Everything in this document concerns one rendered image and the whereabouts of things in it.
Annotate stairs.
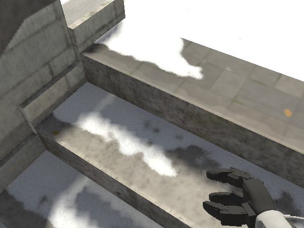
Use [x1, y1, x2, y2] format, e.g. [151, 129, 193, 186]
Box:
[0, 53, 304, 228]

